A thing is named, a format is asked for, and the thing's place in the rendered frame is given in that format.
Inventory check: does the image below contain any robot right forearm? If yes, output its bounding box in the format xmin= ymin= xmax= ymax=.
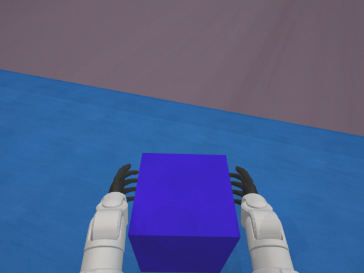
xmin=241 ymin=193 xmax=298 ymax=273

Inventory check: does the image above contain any left robot hand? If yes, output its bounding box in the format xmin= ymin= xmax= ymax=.
xmin=109 ymin=164 xmax=139 ymax=202

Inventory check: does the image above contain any robot left forearm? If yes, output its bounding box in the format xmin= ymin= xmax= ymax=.
xmin=80 ymin=192 xmax=128 ymax=273

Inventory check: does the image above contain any right robot hand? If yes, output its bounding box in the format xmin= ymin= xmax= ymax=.
xmin=229 ymin=166 xmax=258 ymax=205

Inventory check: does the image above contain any carton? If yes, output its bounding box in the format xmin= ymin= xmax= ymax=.
xmin=128 ymin=153 xmax=241 ymax=273

